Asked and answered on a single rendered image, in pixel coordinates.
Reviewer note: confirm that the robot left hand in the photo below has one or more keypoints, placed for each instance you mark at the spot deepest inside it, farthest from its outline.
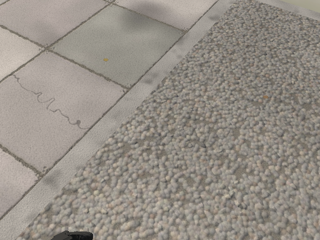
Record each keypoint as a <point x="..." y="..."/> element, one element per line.
<point x="76" y="235"/>

